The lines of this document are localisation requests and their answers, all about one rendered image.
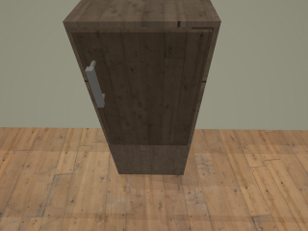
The handle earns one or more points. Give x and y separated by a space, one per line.
94 85

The cupboard door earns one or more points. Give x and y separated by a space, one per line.
151 79

